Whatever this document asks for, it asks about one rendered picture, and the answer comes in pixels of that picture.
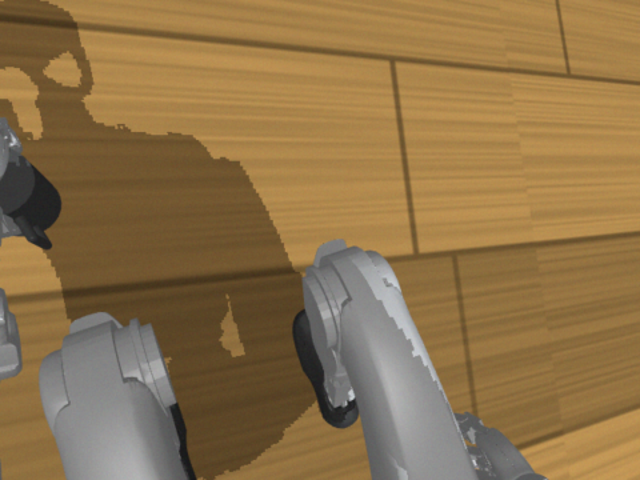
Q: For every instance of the right robot hand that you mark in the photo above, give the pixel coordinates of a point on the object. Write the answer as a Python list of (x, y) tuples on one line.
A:
[(495, 457)]

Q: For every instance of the left robot hand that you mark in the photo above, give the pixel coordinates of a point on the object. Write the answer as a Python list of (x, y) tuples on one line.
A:
[(8, 139)]

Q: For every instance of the mug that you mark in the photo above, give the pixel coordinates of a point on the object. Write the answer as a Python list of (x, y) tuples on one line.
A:
[(30, 199)]

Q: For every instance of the left robot foot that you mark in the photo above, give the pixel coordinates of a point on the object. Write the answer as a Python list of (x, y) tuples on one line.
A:
[(181, 431)]

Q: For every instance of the right robot foot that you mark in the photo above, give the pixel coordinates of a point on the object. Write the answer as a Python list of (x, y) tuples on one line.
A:
[(339, 417)]

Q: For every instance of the left robot arm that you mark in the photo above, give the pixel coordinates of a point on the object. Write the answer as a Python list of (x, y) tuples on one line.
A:
[(10, 346)]

